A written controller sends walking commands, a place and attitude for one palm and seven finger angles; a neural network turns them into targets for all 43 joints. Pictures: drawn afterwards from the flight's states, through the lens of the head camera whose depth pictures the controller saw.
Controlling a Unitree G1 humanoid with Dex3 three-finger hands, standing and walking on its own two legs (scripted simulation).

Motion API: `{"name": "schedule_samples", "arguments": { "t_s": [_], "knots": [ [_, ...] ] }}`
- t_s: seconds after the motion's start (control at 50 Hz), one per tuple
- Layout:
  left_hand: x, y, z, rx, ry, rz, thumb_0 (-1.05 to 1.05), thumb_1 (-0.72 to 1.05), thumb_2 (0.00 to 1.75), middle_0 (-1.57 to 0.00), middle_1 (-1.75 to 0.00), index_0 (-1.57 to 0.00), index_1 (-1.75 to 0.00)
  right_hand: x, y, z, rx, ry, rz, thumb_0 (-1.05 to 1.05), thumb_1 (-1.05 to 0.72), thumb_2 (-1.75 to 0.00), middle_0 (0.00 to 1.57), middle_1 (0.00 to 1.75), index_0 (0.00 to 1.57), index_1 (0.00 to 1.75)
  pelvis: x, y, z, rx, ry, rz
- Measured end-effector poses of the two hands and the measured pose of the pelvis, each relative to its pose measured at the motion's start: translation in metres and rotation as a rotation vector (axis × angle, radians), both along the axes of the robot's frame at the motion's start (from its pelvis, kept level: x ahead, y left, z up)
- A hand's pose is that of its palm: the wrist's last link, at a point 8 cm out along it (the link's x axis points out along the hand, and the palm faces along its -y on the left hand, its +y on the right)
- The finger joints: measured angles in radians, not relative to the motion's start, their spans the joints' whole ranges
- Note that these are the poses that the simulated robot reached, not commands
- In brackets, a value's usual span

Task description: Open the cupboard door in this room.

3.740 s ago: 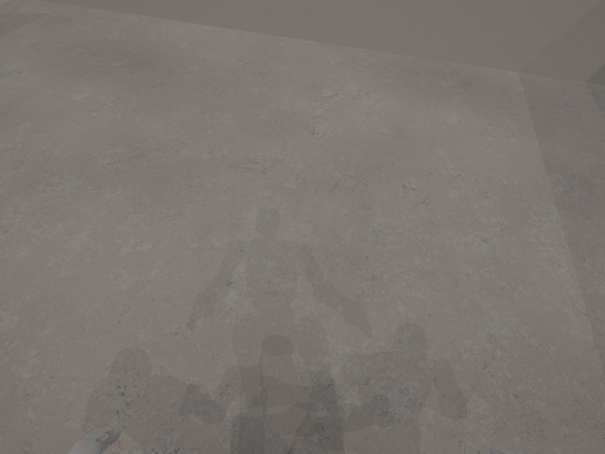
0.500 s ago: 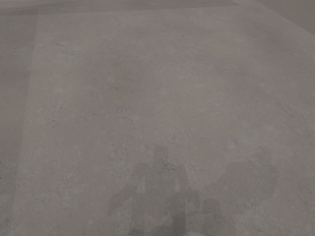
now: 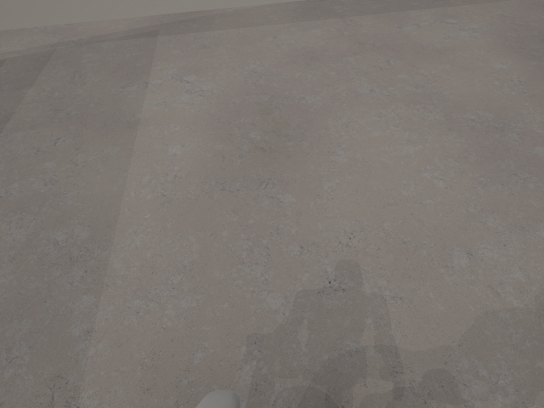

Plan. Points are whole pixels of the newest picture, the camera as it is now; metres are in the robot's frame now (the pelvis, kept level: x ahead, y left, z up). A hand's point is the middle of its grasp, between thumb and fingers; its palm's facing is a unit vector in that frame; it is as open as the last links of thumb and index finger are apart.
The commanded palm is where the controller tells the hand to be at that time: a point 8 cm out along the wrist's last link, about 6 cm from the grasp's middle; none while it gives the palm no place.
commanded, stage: turn or walk to find it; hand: left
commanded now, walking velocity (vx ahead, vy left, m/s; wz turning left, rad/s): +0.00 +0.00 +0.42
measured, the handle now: out of the picture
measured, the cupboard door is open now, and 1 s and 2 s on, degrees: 0 0 0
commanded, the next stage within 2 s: none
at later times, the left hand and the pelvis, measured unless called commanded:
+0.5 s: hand out of the picture -0.03 +0.28 -0.18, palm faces +0.26 -0.94 -0.23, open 7.4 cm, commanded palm none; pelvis -0.04 +0.06 +0.00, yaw +11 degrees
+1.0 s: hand out of the picture -0.06 +0.20 -0.15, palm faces +0.42 -0.87 -0.27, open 7.4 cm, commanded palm none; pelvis -0.06 -0.01 +0.00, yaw +25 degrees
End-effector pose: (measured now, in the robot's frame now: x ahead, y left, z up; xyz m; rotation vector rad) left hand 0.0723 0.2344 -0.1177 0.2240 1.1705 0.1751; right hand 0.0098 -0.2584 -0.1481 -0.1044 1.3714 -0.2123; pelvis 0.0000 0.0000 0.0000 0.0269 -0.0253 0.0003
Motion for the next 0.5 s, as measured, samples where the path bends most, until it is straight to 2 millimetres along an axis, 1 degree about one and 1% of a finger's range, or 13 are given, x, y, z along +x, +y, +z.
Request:
{"name": "schedule_samples", "arguments": {
  "t_s": [0.08,0.14,0.2,0.24,0.26,0.3,0.34,0.38,0.44,0.5],
  "knots": [
    [-0.030,0.006,-0.008,-0.020,0.036,0.059,0.00,0.90,0.90,-0.20,-0.30,-0.20,-0.30,0.009,0.004,0.003,-0.018,0.019,0.058,0.01,-0.91,-0.90,0.20,0.30,0.19,0.30,-0.005,0.005,-0.001,-0.005,0.004,0.040],
    [-0.056,0.016,-0.017,-0.034,0.072,0.104,0.00,0.90,0.90,-0.20,-0.30,-0.20,-0.30,0.026,0.014,0.007,-0.033,0.002,0.111,0.01,-0.91,-0.90,0.20,0.30,0.19,0.30,-0.010,0.012,-0.003,-0.010,0.007,0.066],
    [-0.083,0.033,-0.029,-0.047,0.111,0.153,0.00,0.90,0.90,-0.20,-0.30,-0.20,-0.30,0.050,0.031,0.011,-0.052,-0.050,0.169,0.01,-0.91,-0.90,0.20,0.30,0.19,0.30,-0.016,0.024,-0.008,-0.022,0.010,0.095],
    [-0.100,0.047,-0.040,-0.058,0.135,0.188,0.00,0.90,0.90,-0.20,-0.30,-0.20,-0.30,0.065,0.045,0.012,-0.069,-0.099,0.209,0.01,-0.91,-0.90,0.20,0.30,0.19,0.30,-0.020,0.035,-0.014,-0.039,0.011,0.118],
    [-0.108,0.054,-0.046,-0.062,0.147,0.206,0.00,0.90,0.90,-0.20,-0.30,-0.20,-0.30,0.071,0.052,0.013,-0.075,-0.122,0.226,0.01,-0.91,-0.90,0.20,0.30,0.19,0.30,-0.022,0.039,-0.016,-0.032,0.009,0.126],
    [-0.121,0.066,-0.049,-0.063,0.176,0.229,0.00,0.90,0.90,-0.20,-0.30,-0.20,-0.30,0.080,0.067,0.020,-0.077,-0.161,0.255,0.01,-0.91,-0.90,0.20,0.30,0.19,0.30,-0.026,0.046,-0.015,-0.028,0.004,0.127],
    [-0.128,0.074,-0.045,-0.063,0.192,0.243,0.00,0.90,0.90,-0.20,-0.30,-0.20,-0.30,0.085,0.078,0.028,-0.079,-0.188,0.273,0.01,-0.91,-0.90,0.20,0.30,0.20,0.30,-0.029,0.051,-0.010,-0.041,0.004,0.135],
    [-0.130,0.081,-0.040,-0.064,0.183,0.256,0.01,0.90,0.90,-0.20,-0.30,-0.20,-0.30,0.086,0.088,0.033,-0.078,-0.199,0.289,0.00,-0.91,-0.90,0.20,0.30,0.20,0.30,-0.032,0.055,-0.005,-0.052,0.005,0.151],
    [-0.128,0.089,-0.031,-0.060,0.145,0.268,0.01,0.91,0.90,-0.20,-0.30,-0.19,-0.30,0.086,0.098,0.037,-0.067,-0.203,0.309,0.00,-0.91,-0.90,0.20,0.30,0.20,0.30,-0.036,0.060,0.001,-0.058,0.009,0.172],
    [-0.124,0.093,-0.025,-0.049,0.108,0.276,0.00,0.91,0.90,-0.19,-0.30,-0.19,-0.30,0.081,0.102,0.036,-0.053,-0.199,0.318,0.00,-0.90,-0.90,0.21,0.30,0.20,0.30,-0.040,0.061,0.003,-0.055,0.012,0.192]
  ]
}}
